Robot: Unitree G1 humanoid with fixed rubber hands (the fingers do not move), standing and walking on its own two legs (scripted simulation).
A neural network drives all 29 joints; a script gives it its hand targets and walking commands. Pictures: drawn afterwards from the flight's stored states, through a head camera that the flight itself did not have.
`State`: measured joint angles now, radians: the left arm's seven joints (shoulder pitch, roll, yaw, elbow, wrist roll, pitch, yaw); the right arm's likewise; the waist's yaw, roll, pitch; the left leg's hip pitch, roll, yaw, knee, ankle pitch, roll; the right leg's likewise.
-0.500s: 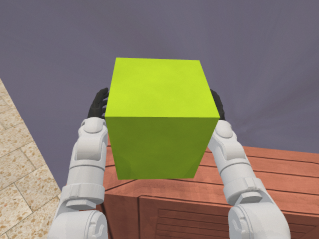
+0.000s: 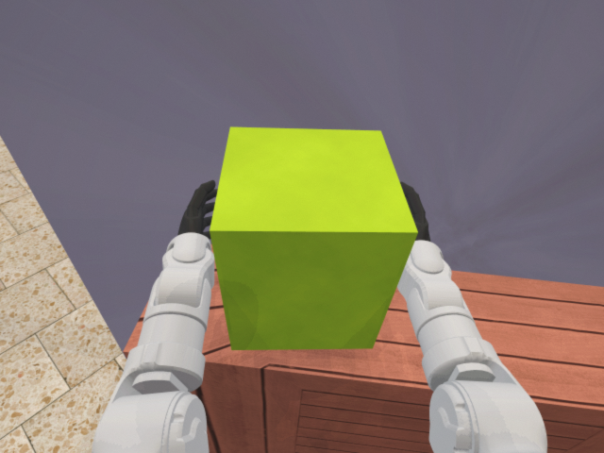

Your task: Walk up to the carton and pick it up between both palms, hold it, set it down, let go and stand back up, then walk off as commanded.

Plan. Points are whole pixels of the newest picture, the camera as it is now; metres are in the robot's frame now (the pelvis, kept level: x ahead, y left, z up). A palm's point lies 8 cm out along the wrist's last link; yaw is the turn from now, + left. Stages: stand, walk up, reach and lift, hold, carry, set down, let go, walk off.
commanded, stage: set down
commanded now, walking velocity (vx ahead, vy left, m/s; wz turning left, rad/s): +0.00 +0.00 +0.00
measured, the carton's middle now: (304, 242) +0.39 -0.02 +0.10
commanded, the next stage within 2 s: none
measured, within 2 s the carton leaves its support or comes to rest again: rests again in 1.62 s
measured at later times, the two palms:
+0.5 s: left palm (204, 252) +0.39 +0.13 +0.08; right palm (410, 253) +0.38 -0.17 +0.09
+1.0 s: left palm (211, 264) +0.40 +0.12 +0.05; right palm (406, 263) +0.39 -0.18 +0.06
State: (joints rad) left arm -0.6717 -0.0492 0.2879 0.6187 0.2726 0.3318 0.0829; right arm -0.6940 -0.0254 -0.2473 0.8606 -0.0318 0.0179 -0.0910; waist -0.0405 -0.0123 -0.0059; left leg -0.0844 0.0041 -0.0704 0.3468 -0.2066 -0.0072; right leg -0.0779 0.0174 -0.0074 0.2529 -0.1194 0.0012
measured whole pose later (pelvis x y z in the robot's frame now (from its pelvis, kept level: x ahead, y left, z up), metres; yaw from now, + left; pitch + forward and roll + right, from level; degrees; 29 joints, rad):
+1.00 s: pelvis +0.01 +0.00 +0.00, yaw -1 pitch +6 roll -1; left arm -0.64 -0.05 0.30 0.84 0.24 0.04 0.11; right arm -0.65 0.01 -0.37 0.94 -0.20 -0.16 -0.05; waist -0.03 0.01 -0.06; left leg -0.25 0.02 -0.04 0.34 -0.20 -0.01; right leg -0.25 0.02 -0.01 0.26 -0.12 -0.01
